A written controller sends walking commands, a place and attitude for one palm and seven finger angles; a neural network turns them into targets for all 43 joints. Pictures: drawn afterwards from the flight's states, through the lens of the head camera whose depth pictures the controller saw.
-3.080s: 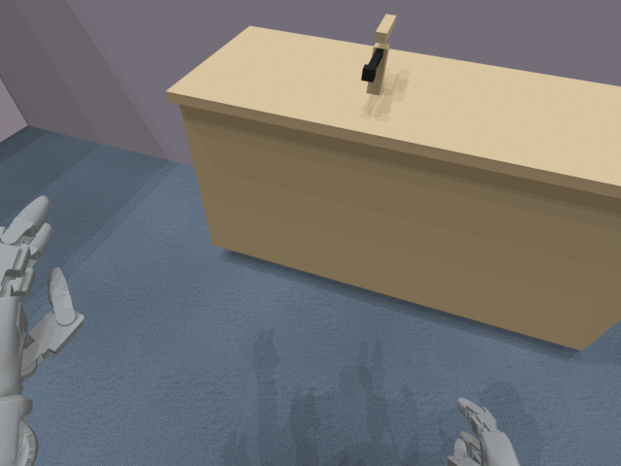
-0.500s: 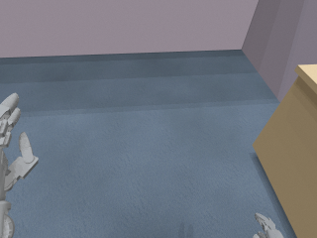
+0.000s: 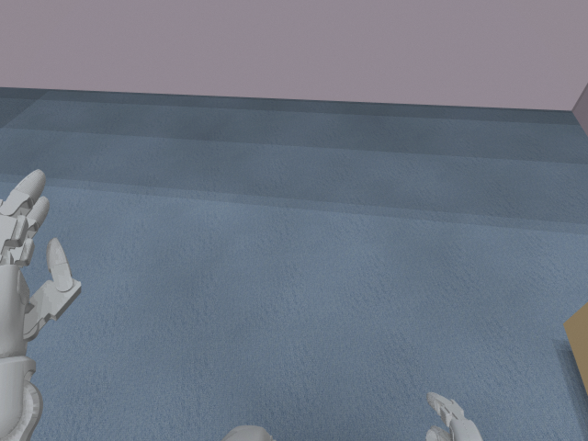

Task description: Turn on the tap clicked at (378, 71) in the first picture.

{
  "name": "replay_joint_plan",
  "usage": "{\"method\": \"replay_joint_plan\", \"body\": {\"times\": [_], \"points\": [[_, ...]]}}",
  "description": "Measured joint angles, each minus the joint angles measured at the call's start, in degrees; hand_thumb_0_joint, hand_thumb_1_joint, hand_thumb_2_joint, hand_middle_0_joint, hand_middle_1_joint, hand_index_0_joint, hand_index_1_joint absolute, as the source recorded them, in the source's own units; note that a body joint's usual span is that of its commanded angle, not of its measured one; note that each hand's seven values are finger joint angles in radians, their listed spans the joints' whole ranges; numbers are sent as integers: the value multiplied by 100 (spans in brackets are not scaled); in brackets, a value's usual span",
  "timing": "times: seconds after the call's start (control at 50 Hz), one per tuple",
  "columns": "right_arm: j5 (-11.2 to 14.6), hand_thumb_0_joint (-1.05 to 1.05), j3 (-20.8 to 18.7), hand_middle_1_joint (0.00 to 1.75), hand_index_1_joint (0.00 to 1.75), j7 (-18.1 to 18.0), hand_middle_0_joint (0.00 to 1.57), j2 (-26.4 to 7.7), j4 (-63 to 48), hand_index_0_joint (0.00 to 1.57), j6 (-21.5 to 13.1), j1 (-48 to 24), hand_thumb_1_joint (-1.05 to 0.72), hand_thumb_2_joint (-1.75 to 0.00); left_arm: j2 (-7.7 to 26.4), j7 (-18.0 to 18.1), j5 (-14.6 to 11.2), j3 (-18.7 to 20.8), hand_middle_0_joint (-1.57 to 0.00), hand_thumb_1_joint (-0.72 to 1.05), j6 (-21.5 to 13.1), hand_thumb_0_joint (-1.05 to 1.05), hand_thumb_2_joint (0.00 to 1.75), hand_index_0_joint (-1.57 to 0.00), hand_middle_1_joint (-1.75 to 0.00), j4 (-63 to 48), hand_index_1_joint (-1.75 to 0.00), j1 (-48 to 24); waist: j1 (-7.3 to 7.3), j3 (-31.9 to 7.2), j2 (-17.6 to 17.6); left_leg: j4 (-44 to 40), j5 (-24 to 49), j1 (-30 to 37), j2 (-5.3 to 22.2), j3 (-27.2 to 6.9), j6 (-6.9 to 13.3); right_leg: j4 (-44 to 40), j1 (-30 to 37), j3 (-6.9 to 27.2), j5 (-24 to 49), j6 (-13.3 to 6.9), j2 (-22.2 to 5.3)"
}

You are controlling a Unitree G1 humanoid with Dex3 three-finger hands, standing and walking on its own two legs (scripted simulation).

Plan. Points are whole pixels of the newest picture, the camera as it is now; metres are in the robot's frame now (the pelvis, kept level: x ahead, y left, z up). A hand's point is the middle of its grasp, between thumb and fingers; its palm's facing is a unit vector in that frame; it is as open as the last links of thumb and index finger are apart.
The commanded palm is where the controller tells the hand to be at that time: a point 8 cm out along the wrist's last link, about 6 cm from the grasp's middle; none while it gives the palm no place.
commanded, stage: walk to a spot facing it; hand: left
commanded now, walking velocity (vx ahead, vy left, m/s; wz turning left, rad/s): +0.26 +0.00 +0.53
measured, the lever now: out of the picture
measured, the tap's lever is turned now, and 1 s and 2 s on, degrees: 0 0 0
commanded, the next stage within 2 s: turn to face it in 0.20 s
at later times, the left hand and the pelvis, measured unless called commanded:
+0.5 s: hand (73, 230) +0.28 +0.26 +0.20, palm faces +0.51 -0.75 -0.42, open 7.5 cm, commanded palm +0.22 +0.30 +0.19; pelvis +0.10 +0.00 +0.01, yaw +7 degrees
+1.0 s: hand (163, 178) +0.37 +0.20 +0.19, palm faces +0.30 -0.85 -0.43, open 7.5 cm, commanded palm +0.32 +0.24 +0.19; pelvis +0.13 -0.02 +0.00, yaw -7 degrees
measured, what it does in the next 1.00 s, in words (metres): walks ahead: left foot, then right foot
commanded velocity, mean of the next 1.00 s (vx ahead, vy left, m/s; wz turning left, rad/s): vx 0.06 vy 0.00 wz -0.29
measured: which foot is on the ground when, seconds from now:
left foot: up 0.00-0.26, down 0.28-0.60, up 0.62-0.96, down 0.98-1.00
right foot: down 0.00-0.28, up 0.30-0.58, down 0.60-1.00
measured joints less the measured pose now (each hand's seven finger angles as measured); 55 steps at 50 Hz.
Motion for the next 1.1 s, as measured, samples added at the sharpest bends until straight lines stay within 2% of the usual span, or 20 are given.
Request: {"method": "replay_joint_plan", "body": {"times": [0.06, 0.14, 0.24, 0.28, 0.3, 0.32, 0.36, 0.4, 0.48, 0.58, 0.6, 0.62, 0.66, 0.74, 0.84, 0.92, 0.98, 1.02, 1.06, 1.1], "points": [[13, 1, -138, 30, 30, -60, 21, -223, -44, 21, 93, -42, -90, -89, -64, -10, 2, -33, -21, 88, -28, 2, 90, -21, -30, -123, -30, 250, -135, 46, -146, 199, 317, -347, 104, 258, -100, -390, 290, -138, 60, 63, -108], [-2, 1, -340, 30, 30, -138, 20, -406, -340, 21, 80, 68, -90, -89, 143, 55, -27, 56, -21, 88, -86, 2, 90, -21, -30, -527, -30, 568, -232, 83, -436, -1215, 499, -205, 265, 596, -98, -719, 533, -309, 75, 93, -242], [-11, 1, -527, 30, 30, -181, 20, -537, -659, 20, 41, 221, -90, -89, 308, 245, -76, 257, -21, 88, -122, 1, 90, -21, -30, -1016, -30, 648, -183, 95, -660, -2793, 505, 356, 224, 926, -50, -455, 613, -465, -274, 232, -397], [9, 1, -542, 30, 30, -194, 20, -575, -805, 20, 20, 232, -90, -89, 309, 313, -111, 342, -21, 88, -142, 1, 90, -21, -30, -1150, -30, 603, -177, 73, -680, -3409, 818, 716, 105, 1000, 50, 135, 455, -444, -607, 318, -511], [22, 1, -563, 30, 30, -202, 20, -550, -855, 20, -7, 170, -90, -89, 321, 334, -133, 393, -21, 88, -176, 1, 90, -21, -30, -1152, -30, 514, -213, 105, -669, -3381, 1343, 687, 86, 958, 217, 766, 240, -287, -807, 386, -528], [39, 1, -575, 30, 30, -196, 20, -444, -832, 20, -32, 66, -90, -89, 353, 336, -128, 425, -21, 88, -222, 1, 90, -21, -30, -1050, -30, 359, -254, 178, -701, -3110, 1314, 617, 71, 911, 277, 1519, -5, 15, -1123, 422, -457], [84, 1, -490, 30, 30, -137, 19, -175, -720, 20, -47, -104, -91, -89, 447, 263, -78, 457, -21, 88, -259, 1, 90, -21, -30, -752, -30, 110, -316, 230, -717, -2890, 968, 613, 79, 778, 221, 2755, -493, 490, -1407, 446, -170], [125, 1, -339, 30, 30, -48, 19, 88, -635, 20, -43, -194, -91, -89, 469, 185, -66, 455, -21, 88, -200, 1, 90, -21, -30, -635, -30, 75, -338, 191, -680, -2994, 865, 679, 130, 670, 135, 3188, -878, 656, -1320, 463, 19], [106, 1, -29, 30, 30, 74, 20, 437, -608, 20, -168, -162, -90, -89, 321, 98, -91, 343, -21, 89, -188, 2, 90, -20, -30, -909, -30, 439, -186, 148, -480, -3427, 999, 945, 298, 643, -23, 2000, -1016, 600, -686, 469, 133], [70, 1, 207, 30, 30, 81, 20, 557, -633, 21, -265, -40, -90, -89, 359, 51, -62, 329, -21, 88, -218, 2, 90, -21, -30, -732, -30, 556, 117, 109, -139, -3313, 774, 1160, 553, 751, -258, 35, -325, 380, -38, 494, 355], [67, 1, 216, 30, 30, 82, 21, 537, -639, 21, -264, -39, -90, -89, 382, 44, -44, 351, -21, 88, -195, 2, 90, -21, -30, -603, -30, 454, 162, 93, -85, -3064, 615, 1098, 610, 766, -303, -205, -202, 381, 189, 375, 407], [63, 1, 202, 30, 30, 83, 21, 465, -595, 21, -249, -97, -90, -89, 318, 35, -15, 327, -21, 88, -174, 1, 90, -21, -30, -432, -30, 288, 187, 105, 41, -2679, 352, 969, 680, 709, -282, -101, -244, 366, 230, 157, 492], [64, 1, 134, 30, 30, 95, 21, 293, -441, 21, -173, -260, -90, -89, 116, 23, -31, 223, -21, 88, -76, 1, 90, -21, -30, -100, -30, -30, 205, 133, 119, -1605, -231, 582, 496, 437, -286, 81, -344, 427, 143, -122, 549], [58, 1, 3, 30, 30, 83, 21, -9, -382, 21, 18, -474, -90, -89, -129, 25, -100, 79, -20, 88, 55, 1, 90, -21, -30, 21, -30, -25, 10, 196, -54, -409, -147, 113, 143, 278, -371, -214, -281, 673, 303, -212, 606], [50, 1, -223, 30, 30, 29, 20, -294, -634, 21, 150, -387, -90, -89, 130, -7, -150, 83, -21, 88, -62, 2, 90, -21, -30, -591, -30, 533, -212, 74, -395, -1452, -10, 291, 53, 319, -371, -607, -293, 977, 557, -251, 755], [82, 1, -385, 30, 30, 21, 20, -496, -801, 20, 251, -216, -90, -89, 422, 25, -147, 289, -21, 88, -197, 2, 90, -21, -30, -929, -30, 717, -218, -67, -557, -2667, 179, 702, 26, 301, -323, -700, -376, 1202, 661, -229, 914], [127, 1, -445, 30, 30, 11, 20, -576, -892, 20, 325, -93, -91, -89, 492, 48, -139, 389, -21, 88, -215, 1, 90, -21, -30, -939, -30, 635, -224, -138, -566, -3649, 780, 1154, 77, 384, -210, -552, -453, 1318, 626, -161, 1040], [146, 1, -436, 30, 30, -12, 20, -470, -915, 20, 379, -41, -91, -89, 509, 39, -120, 456, -21, 88, -210, 1, 90, -21, -30, -781, -30, 521, -165, -136, -720, -3648, 823, 1252, 45, 592, -103, -187, -561, 1480, 245, -16, 1019], [114, 1, -403, 30, 30, -20, 19, -347, -961, 20, 354, 30, -91, -89, 436, 26, -81, 471, -21, 88, -165, 1, 90, -21, -30, -553, -30, 437, -143, -142, -639, -3587, 705, 1318, 163, 718, -68, 805, -815, 1296, -486, 210, 972], [122, 1, -346, 30, 30, 38, 19, -212, -977, 20, 295, 107, -91, -89, 304, 11, -57, 386, -21, 88, -88, 1, 90, -21, -30, -404, -30, 375, -119, -99, -470, -3568, 648, 1412, 343, 794, -93, 1378, -884, 1045, -703, 344, 861]]}}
